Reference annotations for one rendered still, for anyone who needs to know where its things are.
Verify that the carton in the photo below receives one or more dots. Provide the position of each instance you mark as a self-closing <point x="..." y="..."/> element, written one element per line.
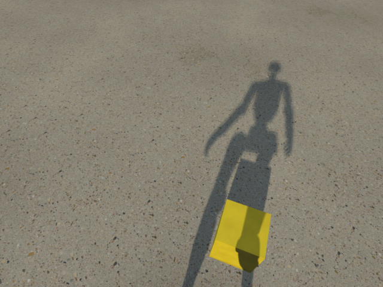
<point x="241" y="237"/>

